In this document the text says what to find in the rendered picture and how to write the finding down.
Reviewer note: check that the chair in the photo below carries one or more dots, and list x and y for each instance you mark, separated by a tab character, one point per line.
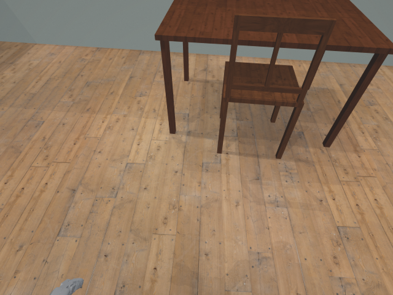
271	84

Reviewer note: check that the robot left hand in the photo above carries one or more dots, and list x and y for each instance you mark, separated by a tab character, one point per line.
68	287

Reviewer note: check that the table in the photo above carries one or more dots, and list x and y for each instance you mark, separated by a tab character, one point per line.
211	22

